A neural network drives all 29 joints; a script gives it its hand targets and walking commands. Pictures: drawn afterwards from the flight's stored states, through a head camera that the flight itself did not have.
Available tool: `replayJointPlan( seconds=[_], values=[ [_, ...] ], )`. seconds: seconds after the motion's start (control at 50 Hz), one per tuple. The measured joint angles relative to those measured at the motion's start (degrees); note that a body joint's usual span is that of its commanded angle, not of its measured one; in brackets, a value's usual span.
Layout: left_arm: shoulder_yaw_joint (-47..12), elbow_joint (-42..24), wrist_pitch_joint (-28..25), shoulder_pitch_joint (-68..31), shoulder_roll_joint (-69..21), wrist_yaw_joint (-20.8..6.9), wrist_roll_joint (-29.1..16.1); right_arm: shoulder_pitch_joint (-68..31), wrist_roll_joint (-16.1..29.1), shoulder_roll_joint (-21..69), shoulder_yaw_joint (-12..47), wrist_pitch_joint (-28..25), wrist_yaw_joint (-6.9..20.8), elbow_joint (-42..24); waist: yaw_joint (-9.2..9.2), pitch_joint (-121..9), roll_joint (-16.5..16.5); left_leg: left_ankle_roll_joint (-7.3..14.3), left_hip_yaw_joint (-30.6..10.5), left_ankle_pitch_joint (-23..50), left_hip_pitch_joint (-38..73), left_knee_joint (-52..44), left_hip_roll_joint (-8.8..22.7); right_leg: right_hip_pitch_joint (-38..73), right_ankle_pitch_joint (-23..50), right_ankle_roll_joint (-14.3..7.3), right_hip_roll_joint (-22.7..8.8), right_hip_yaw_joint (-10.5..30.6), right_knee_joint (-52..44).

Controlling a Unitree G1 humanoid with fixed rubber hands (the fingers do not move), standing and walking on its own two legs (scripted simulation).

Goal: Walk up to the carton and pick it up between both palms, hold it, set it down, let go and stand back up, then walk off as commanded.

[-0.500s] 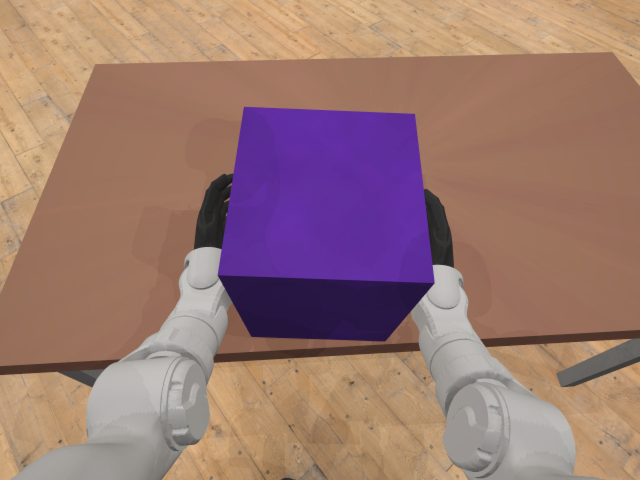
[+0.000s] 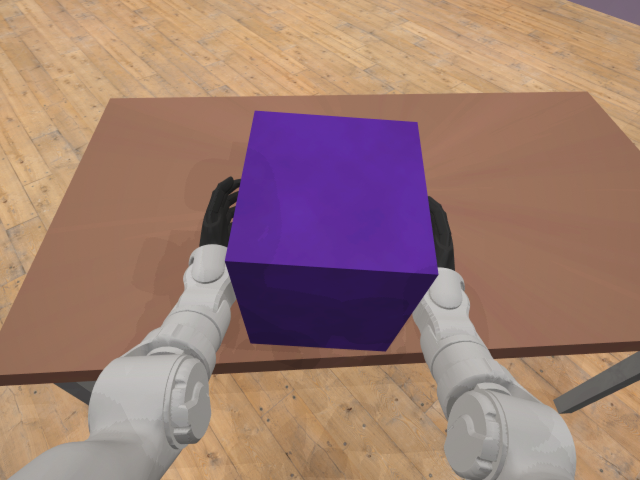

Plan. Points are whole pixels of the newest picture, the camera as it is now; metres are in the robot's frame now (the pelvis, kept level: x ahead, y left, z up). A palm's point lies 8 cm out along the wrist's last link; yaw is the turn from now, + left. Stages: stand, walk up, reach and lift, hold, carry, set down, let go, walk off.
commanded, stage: reach and lift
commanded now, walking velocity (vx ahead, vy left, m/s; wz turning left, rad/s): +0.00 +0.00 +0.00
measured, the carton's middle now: (326, 242) +0.42 +0.03 +0.05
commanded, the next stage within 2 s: hold in 1.90 s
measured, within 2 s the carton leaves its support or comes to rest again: neither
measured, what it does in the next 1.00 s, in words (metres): stands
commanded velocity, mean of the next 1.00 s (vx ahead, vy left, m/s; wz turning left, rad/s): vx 0.00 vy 0.00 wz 0.00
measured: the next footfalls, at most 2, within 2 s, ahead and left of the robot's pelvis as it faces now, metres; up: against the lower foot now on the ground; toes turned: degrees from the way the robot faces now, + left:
none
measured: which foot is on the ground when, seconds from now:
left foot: down 0.00-1.00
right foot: down 0.00-1.00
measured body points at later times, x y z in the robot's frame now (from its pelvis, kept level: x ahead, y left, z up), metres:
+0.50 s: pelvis -0.02 +0.01 +0.01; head -0.06 +0.03 +0.46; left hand +0.40 +0.18 +0.15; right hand +0.38 -0.12 +0.13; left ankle +0.02 +0.09 -0.73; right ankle +0.02 -0.11 -0.73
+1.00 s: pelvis -0.02 +0.02 +0.01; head -0.07 +0.04 +0.46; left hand +0.39 +0.19 +0.17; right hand +0.38 -0.10 +0.15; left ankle +0.02 +0.09 -0.73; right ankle +0.02 -0.11 -0.73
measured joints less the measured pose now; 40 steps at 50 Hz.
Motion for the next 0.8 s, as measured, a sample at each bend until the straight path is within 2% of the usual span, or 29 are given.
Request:
replayJointPlan(
  seconds=[0.24,0.32,0.48,0.7,0.8],
  values=[
    [-2.96,-5.26,8.91,-0.49,0.00,0.67,-0.74,1.62,6.45,-0.14,4.12,8.91,-0.01,-7.02,-0.36,-0.01,0.00,0.00,-0.02,-0.23,5.33,0.00,0.15,5.98,0.45,0.06,0.17,0.00,-1.38],
    [-3.06,-6.09,13.30,-0.59,0.00,0.70,-0.75,1.66,7.15,-0.15,4.23,13.00,0.03,-7.72,-1.12,0.81,-0.01,0.00,-0.06,-0.70,9.21,0.01,0.18,10.22,0.39,0.24,0.22,0.01,-2.14],
    [-4.41,-11.15,23.74,-0.78,0.01,1.24,-0.75,1.27,12.12,-0.36,4.51,19.94,0.25,-9.03,-1.84,3.37,-0.06,0.02,-0.08,-1.19,15.72,0.00,0.14,17.09,0.37,0.38,0.18,0.00,-2.89],
    [-4.42,-14.01,33.46,-2.12,0.01,2.06,0.01,-1.29,11.82,-1.54,4.52,28.29,0.65,-9.27,-1.83,5.28,-0.28,0.23,-0.08,-1.21,19.51,0.00,0.14,20.91,0.42,0.47,0.19,0.00,-2.96],
    [-4.48,-17.52,36.87,-1.56,-0.13,2.13,0.03,-1.46,13.84,-1.56,4.83,30.02,0.62,-10.38,-1.84,5.73,-0.28,0.27,-0.09,-1.21,19.88,-0.01,0.19,21.51,0.68,0.50,0.25,0.00,-3.45]
  ],
)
